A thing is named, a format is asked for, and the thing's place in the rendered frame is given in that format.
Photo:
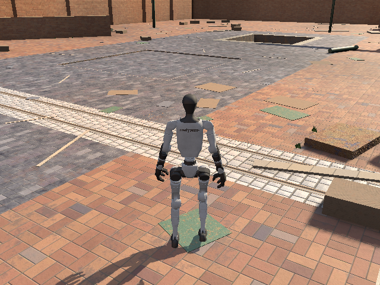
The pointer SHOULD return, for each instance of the robot left hand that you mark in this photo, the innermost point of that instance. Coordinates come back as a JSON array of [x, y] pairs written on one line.
[[160, 172]]

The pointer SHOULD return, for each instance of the robot left thigh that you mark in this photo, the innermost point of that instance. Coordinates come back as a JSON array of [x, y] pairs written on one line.
[[175, 182]]

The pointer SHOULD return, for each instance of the robot left upper arm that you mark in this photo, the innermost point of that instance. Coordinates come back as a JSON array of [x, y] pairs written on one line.
[[171, 125]]

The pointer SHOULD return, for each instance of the robot right forearm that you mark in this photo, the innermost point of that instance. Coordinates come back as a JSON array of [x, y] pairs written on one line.
[[217, 161]]

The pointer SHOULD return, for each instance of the right robot foot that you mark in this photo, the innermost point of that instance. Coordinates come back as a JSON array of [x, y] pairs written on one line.
[[202, 236]]

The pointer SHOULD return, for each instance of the robot right upper arm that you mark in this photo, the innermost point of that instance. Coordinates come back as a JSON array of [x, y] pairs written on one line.
[[208, 125]]

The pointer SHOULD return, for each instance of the robot left forearm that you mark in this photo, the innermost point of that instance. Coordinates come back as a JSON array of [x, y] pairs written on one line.
[[161, 159]]

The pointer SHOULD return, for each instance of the robot right hand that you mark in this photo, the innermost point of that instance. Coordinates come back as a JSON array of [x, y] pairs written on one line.
[[221, 180]]

